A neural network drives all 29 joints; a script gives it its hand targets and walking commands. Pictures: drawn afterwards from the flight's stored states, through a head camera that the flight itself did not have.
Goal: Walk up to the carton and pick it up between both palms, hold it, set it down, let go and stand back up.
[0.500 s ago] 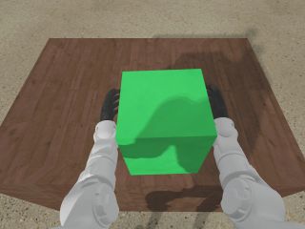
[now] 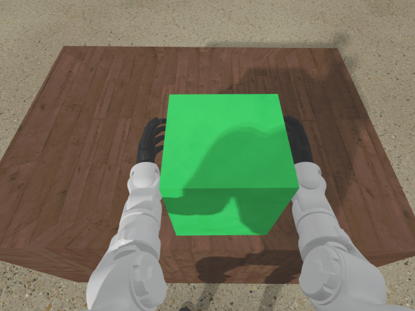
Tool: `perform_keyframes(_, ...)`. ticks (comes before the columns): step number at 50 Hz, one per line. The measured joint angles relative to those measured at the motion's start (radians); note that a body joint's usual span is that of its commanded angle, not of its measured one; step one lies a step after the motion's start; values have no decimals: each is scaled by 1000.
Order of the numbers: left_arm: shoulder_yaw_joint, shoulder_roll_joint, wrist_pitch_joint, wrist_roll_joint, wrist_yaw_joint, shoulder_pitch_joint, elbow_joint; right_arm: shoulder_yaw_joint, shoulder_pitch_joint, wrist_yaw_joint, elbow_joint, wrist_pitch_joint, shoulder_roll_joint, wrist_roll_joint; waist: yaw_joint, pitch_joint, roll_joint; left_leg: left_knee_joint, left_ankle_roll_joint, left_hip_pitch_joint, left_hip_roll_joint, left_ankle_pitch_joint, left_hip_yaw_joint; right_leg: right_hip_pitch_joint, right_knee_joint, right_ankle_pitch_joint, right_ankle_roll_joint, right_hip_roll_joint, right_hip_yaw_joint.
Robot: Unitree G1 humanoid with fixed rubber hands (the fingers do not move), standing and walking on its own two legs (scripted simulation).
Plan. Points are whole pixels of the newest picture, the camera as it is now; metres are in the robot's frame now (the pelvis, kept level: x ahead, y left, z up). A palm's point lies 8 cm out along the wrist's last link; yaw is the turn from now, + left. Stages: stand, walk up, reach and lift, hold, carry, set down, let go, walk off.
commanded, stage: set down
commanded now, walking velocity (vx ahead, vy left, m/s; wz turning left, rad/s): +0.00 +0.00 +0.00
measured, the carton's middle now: (222, 171) +0.39 +0.03 -0.01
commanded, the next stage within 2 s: none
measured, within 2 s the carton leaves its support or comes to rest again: neither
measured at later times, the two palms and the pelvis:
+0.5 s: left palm (148, 157) +0.39 +0.18 +0.03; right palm (299, 156) +0.41 -0.12 +0.04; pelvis +0.00 +0.00 +0.00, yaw +0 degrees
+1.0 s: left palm (131, 159) +0.40 +0.22 +0.01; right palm (313, 143) +0.45 -0.15 +0.03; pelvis -0.01 +0.00 -0.03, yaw -1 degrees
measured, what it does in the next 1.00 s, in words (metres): stands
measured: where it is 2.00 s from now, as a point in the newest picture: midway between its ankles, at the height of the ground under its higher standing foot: outside the picture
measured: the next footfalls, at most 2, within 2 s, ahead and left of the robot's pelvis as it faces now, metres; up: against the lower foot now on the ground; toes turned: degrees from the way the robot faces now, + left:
none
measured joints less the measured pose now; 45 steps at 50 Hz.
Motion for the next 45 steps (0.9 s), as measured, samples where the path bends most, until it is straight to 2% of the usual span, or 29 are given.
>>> perform_keyframes(22,17,-13,12,19,-14,2,-38,-13,2,25,-31,15,10,0,-2,10,-9,4,2,-2,-2,-2,4,-6,10,-4,2,-2,2)
perform_keyframes(28,13,4,6,14,1,-10,-7,11,-10,22,-5,18,-2,35,0,6,-12,11,2,-12,2,-4,12,-19,18,-4,3,0,10)
perform_keyframes(30,-17,27,0,-20,31,-16,33,65,-24,9,44,27,-26,97,0,-8,-13,24,1,-30,7,-9,19,-38,25,-4,2,5,17)
perform_keyframes(34,-154,103,-39,-201,109,-54,180,292,-85,-40,201,49,-109,336,0,-77,-7,102,-1,-141,27,-39,23,-133,61,-7,0,23,23)
perform_keyframes(36,-225,140,-70,-287,126,-93,275,406,-123,-57,267,55,-147,451,3,-116,-2,148,-3,-207,36,-55,20,-192,92,-15,0,31,21)
perform_keyframes(40,-345,189,-125,-421,129,-167,424,575,-196,-71,361,45,-206,627,12,-174,12,232,-7,-314,45,-86,7,-287,159,-40,1,42,9)
perform_keyframes(45,-436,231,-161,-525,98,-204,498,691,-258,-67,443,10,-271,759,23,-194,32,289,-10,-373,45,-105,-12,-338,212,-63,1,44,-10)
